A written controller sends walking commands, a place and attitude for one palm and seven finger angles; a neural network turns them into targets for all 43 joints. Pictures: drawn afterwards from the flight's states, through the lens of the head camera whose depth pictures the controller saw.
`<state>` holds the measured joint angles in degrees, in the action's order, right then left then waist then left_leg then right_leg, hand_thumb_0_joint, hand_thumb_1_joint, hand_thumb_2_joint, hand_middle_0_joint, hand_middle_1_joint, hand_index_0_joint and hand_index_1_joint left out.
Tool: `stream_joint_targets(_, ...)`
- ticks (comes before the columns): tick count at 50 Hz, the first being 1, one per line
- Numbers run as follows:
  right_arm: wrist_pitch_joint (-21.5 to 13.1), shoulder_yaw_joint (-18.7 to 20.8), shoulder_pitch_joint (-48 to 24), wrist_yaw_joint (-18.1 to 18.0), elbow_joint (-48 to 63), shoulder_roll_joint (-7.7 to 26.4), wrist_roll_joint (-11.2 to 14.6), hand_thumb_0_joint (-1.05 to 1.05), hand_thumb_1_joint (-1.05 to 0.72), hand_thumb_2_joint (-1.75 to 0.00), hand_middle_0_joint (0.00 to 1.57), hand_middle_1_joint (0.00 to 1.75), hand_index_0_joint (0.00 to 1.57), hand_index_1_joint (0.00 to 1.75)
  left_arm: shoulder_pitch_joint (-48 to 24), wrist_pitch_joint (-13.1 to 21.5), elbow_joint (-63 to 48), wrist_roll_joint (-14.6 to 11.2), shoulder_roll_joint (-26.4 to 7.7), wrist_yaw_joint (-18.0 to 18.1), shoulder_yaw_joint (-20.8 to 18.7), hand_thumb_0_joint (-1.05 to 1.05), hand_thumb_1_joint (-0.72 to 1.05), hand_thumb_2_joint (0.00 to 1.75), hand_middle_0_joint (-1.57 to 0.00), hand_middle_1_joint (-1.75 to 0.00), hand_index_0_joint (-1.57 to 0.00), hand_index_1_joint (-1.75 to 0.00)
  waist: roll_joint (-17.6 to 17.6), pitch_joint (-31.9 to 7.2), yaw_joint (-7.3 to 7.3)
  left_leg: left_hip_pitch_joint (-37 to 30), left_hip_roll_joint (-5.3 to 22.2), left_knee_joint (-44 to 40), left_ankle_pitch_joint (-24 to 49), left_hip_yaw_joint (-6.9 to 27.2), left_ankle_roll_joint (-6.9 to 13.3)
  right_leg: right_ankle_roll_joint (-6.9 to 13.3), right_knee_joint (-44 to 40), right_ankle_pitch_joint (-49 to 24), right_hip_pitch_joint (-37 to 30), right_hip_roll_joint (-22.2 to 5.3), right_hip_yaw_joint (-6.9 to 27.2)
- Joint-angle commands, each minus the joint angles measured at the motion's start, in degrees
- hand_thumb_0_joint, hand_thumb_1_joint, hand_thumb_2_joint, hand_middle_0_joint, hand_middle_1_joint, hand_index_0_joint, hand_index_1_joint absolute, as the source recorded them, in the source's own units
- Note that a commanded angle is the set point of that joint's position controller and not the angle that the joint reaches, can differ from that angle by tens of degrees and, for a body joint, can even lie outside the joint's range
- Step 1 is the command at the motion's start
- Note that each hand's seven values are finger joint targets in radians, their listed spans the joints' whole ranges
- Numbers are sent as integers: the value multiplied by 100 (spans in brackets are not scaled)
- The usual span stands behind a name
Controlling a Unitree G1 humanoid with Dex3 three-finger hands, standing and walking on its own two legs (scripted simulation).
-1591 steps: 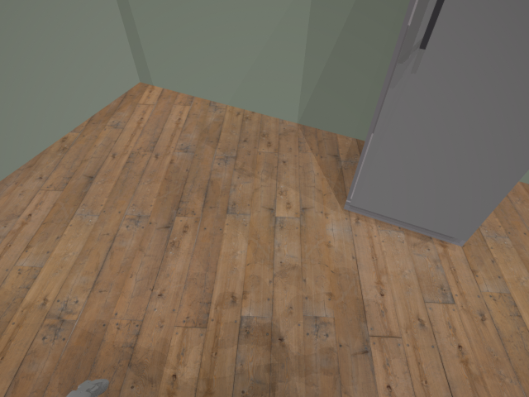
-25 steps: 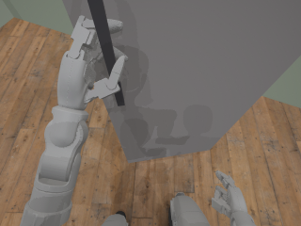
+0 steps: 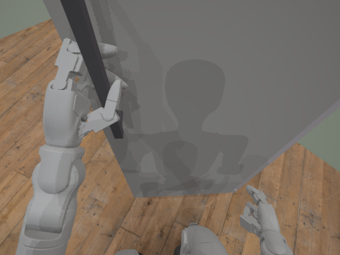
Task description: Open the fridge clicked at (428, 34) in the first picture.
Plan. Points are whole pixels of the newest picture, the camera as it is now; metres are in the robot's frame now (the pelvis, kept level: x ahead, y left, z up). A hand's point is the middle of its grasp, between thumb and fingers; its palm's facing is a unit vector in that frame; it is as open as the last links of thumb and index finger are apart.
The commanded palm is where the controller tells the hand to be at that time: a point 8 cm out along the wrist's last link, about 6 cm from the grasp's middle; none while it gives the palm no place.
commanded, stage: walk backward, drawing the door open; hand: left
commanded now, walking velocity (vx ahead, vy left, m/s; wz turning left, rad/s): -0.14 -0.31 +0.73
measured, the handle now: (103, 73) +0.35 +0.11 +0.24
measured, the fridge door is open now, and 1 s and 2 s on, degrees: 49 62 61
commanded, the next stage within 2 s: stop walking and hold the door back in 0.30 s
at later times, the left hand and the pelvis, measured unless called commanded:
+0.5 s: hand (141, 185) +0.20 +0.04 +0.22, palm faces +0.50 -0.85 -0.16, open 6.2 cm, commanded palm +0.18 +0.09 +0.20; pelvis -0.04 -0.21 +0.00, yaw +20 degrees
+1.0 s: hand (136, 156) +0.23 +0.05 +0.23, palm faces +0.57 -0.80 -0.18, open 5.3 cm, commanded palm +0.18 +0.11 +0.20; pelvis -0.11 -0.29 +0.00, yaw +25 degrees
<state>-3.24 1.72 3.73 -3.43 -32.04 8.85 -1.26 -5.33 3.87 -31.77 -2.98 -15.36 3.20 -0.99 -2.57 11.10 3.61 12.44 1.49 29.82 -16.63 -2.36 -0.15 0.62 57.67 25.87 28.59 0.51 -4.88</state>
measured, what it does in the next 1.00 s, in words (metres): steps to the right, turning left: right foot, then left foot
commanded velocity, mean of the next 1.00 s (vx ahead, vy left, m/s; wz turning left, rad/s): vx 0.06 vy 0.01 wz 0.26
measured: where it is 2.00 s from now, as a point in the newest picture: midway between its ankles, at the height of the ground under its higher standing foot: outside the picture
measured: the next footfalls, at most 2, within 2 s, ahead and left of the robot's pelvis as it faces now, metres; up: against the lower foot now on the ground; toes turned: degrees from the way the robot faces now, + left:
right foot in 0.20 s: +0.07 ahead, -0.28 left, +0.00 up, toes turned +5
left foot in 0.54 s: -0.07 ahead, -0.14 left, +0.00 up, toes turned +26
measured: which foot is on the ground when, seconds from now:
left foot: down 0.00-0.22, up 0.24-0.52, down 0.54-0.80, up 0.82-1.00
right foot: up 0.00-0.18, down 0.20-0.54, up 0.56-0.78, down 0.80-1.00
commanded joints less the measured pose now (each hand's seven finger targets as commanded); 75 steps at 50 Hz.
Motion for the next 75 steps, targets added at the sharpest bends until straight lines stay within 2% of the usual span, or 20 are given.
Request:
stream_joint_targets(1, -386, 332, -91, 50, 396, 785, 77, 0, -90, -90, 20, 30, 20, 30, -1226, 641, -1565, 75, -160, -50, -363, 0, 90, 90, -45, -140, -45, -140, 1105, -2074, -284, -1564, 2163, -483, 4288, 1568, 812, -202, -390, -520, 351, -401, 1037)
stream_joint_targets(4, -492, 311, 135, 110, 494, 875, 234, 0, -90, -90, 20, 30, 20, 30, -1477, 478, -1593, -39, -228, -13, -433, 0, 90, 90, -45, -140, -45, -140, 1865, -2347, -207, -1099, 1388, -562, 3725, 601, 454, -326, -1358, -1031, -906, -2, 339)
stream_joint_targets(8, -459, 200, -178, 172, 700, 789, 333, 0, -90, -90, 20, 30, 20, 30, -1386, 489, -1345, -61, -619, 131, -991, 0, 90, 90, -45, -140, -45, -140, 1749, -2282, -352, 64, 1283, -225, 2031, 1037, 442, -526, -2931, -1159, -2516, 42, 32)
stream_joint_targets(10, -391, 113, -18, 177, 679, 575, 420, 0, -90, -90, 20, 30, 20, 30, -1273, 453, -1354, -74, -898, 219, -1235, 0, 90, 90, -45, -140, -45, -140, 136, -2307, -292, 331, 202, 1161, 15, 466, 73, -352, -3964, -2196, -2780, -577, 320)
stream_joint_targets(11, -340, 110, -170, 143, 760, 461, 367, 0, -90, -90, 20, 30, 20, 30, -1156, 438, -1375, -44, -1523, 292, -1740, 0, 90, 90, -45, -140, -45, -140, -1581, -2331, -363, 1279, -333, 2873, -1919, 169, -45, 191, -4030, -3193, -2624, -1774, 1319)
stream_joint_targets(12, -321, 92, -251, 71, 712, 470, 281, 0, -90, -90, 20, 30, 20, 30, -1022, 455, -1290, -50, -1534, 322, -1919, 0, 90, 90, -45, -140, -45, -140, -1686, -2394, -509, 1528, -273, 4378, -2327, 378, -17, 644, -3919, -3520, -2137, -2316, 1445)
stream_joint_targets(16, -144, 47, -448, -5, 714, 501, 173, 0, -90, -90, 20, 30, 20, 30, -705, 585, -1612, -156, -1245, 399, -1935, 0, 90, 90, -45, -140, -45, -140, -489, -2303, -403, 1863, 66, 4150, -1860, 176, -207, 1051, -3325, -4035, -2701, -2051, 768)
stream_joint_targets(20, -20, 67, -241, -115, 770, 532, 152, 0, -90, -90, 20, 30, 20, 30, -611, 587, -1507, -235, -1185, 485, -1891, 0, 90, 90, -45, -140, -45, -140, -952, -2547, -382, 1136, 35, 1909, -1675, -305, -125, 916, -3176, -4212, -2889, -1908, 180)
stream_joint_targets(25, -51, -13, 174, -174, 622, 809, 227, 0, -90, -90, 20, 30, 20, 30, -2411, 419, 123, -124, -765, 640, -951, 0, 90, 90, -45, -140, -45, -140, -210, -3032, -246, -51, -83, -494, -198, -93, 64, 522, -2643, -4349, -2828, -2034, 880)
stream_joint_targets(29, -138, -89, 86, -96, 605, 1007, 298, 0, -90, -90, 20, 30, 20, 30, -3770, 482, 1304, -119, -726, 570, -523, 0, 90, 90, -45, -140, -45, -140, 2076, -2593, -381, -1674, 2111, -847, 4024, 2207, 1301, -235, -836, 496, -169, -539, 351)
stream_joint_targets(38, 38, -120, 162, -223, 23, 1199, 353, 0, -90, -90, 20, 30, 20, 30, -5813, 233, 5004, -78, -771, 330, -401, 0, 90, 90, -45, -140, -45, -140, 607, -1863, -468, 1073, 677, -249, -1562, 657, 617, -213, -2853, -191, -2411, -263, 145)
stream_joint_targets(40, 143, -78, 240, -264, -10, 1106, 313, 0, -90, -90, 20, 30, 20, 30, -6007, 224, 5695, -70, -1345, 321, -723, 0, 90, 90, -45, -140, -45, -140, -1476, -1448, -514, 2139, -237, 1928, -1575, 228, 160, 567, -4574, 1510, -2172, -1828, 3109)
stream_joint_targets(41, 114, -27, 85, -273, -3, 1182, 264, 0, -90, -90, 20, 30, 20, 30, -6277, 308, 5928, -125, -1566, 297, -946, 0, 90, 90, -45, -140, -45, -140, -1549, -1231, -643, 2383, -268, 2978, -1393, 566, 45, 783, -4951, 1235, -2040, -2446, 3820)
stream_joint_targets(49, -102, 26, 508, -274, -374, 1244, 244, 0, -90, -90, 20, 30, 20, 30, -6931, 764, 7210, -8, -2460, 130, -1654, 0, 90, 90, -45, -140, -45, -140, -996, -1915, -470, 1381, -83, 1721, -644, -34, -30, 569, -4090, 202, -1937, -1777, 1614)
stream_joint_targets(54, -303, 86, 706, -260, -367, 1279, 292, 0, -90, -90, 20, 30, 20, 30, -6945, 974, 6755, -77, -1796, 66, -1361, 0, 90, 90, -45, -140, -45, -140, -846, -2312, -278, -571, -293, -456, 171, -594, -1, 343, -3429, -147, -1556, -1210, 840)
stream_joint_targets(57, -299, 197, 783, -229, -239, 1618, 329, 0, -90, -90, 20, 30, 20, 30, -6954, 1122, 6380, -138, -1576, 75, -1342, 0, 90, 90, -45, -140, -45, -140, 1207, -2415, -355, -1042, 1578, -1422, 196, 1947, 826, -176, -1350, -110, -534, 25, -84)
stream_joint_targets(60, -283, 50, 655, -194, -197, 1277, 368, 0, -90, -90, 20, 30, 20, 30, -6918, 1073, 6108, -96, -1353, 7, -1103, 0, 90, 90, -45, -140, -45, -140, 949, -2213, -328, -357, 1964, -1373, 470, 2030, 1222, -146, -1094, 252, -785, -188, 409)
stream_joint_targets(65, -279, 57, 936, -163, -185, 1366, 385, 0, -90, -90, 20, 30, 20, 30, -6392, 1014, 5380, 58, -1699, -5, -1231, 0, 90, 90, -45, -140, -45, -140, 693, -2807, -338, -118, 847, 576, 2048, 15, 228, 95, -3509, -2297, -2644, -505, 641)
stream_joint_targets(69, -289, 68, 845, -186, -128, 1235, 408, 0, -90, -90, 20, 30, 20, 30, -5799, 806, 5520, 16, -2359, 71, -1802, 0, 90, 90, -45, -140, -45, -140, -854, -2600, -450, 1517, 156, 1908, -1272, 361, -80, 822, -3508, -4525, -3442, -1810, 2029)
stream_joint_targets(75, -303, -164, 725, -288, -202, 1119, 243, 0, -90, -90, 20, 30, 20, 30, -5714, 950, 5228, -5, -2092, 117, -1744, 0, 90, 90, -45, -140, -45, -140, -620, -2657, -371, 45, 52, -231, 563, 115, -13, 394, -3203, -2889, -2469, -1136, 990)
